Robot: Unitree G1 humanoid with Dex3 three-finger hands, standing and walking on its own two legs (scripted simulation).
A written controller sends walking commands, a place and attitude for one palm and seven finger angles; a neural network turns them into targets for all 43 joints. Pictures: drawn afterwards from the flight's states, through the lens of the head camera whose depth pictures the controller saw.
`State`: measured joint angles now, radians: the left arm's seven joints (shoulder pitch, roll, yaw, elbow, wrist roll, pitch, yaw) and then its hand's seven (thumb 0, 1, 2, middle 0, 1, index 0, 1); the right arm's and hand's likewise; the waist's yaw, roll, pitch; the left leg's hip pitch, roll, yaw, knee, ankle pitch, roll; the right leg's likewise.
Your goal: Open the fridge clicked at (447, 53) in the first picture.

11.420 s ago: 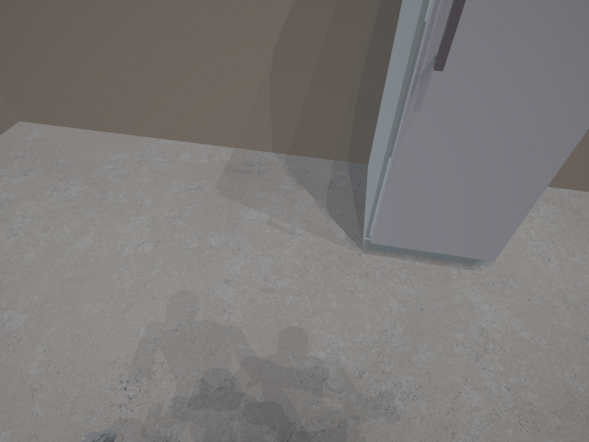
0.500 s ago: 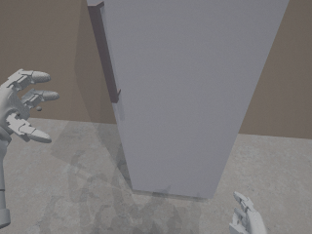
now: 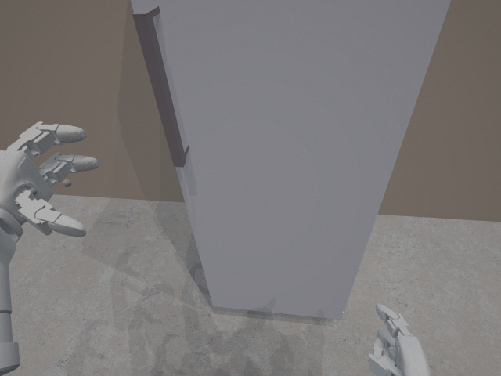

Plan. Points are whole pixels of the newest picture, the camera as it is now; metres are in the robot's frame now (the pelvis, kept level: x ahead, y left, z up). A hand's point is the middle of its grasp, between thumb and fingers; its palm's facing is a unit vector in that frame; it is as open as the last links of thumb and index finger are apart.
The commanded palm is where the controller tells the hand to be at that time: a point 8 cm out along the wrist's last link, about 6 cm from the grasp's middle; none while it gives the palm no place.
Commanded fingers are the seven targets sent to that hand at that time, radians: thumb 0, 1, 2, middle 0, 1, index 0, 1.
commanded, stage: move the hooked fingers beside the handle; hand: left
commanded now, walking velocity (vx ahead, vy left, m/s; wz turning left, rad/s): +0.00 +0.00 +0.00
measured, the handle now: (168, 95) +0.53 +0.22 +0.23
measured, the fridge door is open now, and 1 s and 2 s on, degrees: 0 0 0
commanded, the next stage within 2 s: none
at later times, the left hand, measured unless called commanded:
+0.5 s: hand (89, 162) +0.33 +0.28 +0.22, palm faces +0.06 -1.00 -0.05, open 14.0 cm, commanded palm +0.30 +0.32 +0.22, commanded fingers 0.00 -0.50 0.30 -0.30 -1.20 -0.30 -1.20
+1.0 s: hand (107, 143) +0.39 +0.28 +0.21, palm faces +0.04 -1.00 -0.03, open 14.0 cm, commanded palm +0.37 +0.33 +0.21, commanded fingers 0.00 -0.50 0.30 -0.30 -1.20 -0.30 -1.20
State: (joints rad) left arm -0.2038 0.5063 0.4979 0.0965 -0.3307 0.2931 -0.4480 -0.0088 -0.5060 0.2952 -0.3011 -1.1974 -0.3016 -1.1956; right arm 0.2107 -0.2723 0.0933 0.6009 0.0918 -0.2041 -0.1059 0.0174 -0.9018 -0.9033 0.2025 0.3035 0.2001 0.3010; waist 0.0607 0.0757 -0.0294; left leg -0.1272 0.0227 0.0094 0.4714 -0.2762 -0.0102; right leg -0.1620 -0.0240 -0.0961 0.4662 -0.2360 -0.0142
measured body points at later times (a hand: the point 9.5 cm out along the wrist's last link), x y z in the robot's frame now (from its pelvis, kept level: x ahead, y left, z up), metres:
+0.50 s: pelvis +0.00 +0.00 +0.00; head -0.03 -0.02 +0.45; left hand +0.32 +0.33 +0.22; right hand +0.17 -0.23 -0.07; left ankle -0.01 +0.13 -0.74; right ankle +0.01 -0.11 -0.74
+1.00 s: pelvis +0.01 +0.01 +0.00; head +0.01 +0.00 +0.45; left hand +0.38 +0.34 +0.22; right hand +0.15 -0.24 -0.09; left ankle -0.01 +0.13 -0.74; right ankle +0.01 -0.11 -0.74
